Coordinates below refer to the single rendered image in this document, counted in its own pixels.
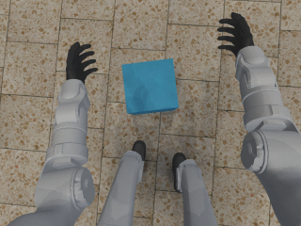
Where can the robot left upper arm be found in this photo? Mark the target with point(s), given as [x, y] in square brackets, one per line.
[61, 197]

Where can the robot right forearm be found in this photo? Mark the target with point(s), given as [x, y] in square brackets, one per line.
[260, 94]

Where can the right robot hand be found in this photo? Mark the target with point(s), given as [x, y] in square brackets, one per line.
[241, 32]

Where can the robot left forearm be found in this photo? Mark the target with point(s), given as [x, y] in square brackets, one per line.
[69, 136]

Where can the right robot thigh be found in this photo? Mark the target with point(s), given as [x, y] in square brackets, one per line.
[197, 207]

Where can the left robot hand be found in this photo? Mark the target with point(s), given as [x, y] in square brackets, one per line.
[75, 67]

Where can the carton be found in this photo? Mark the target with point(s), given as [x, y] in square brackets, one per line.
[150, 86]

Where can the robot right upper arm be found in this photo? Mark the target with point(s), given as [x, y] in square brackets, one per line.
[275, 158]

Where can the right robot shin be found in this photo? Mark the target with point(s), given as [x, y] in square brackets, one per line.
[189, 162]

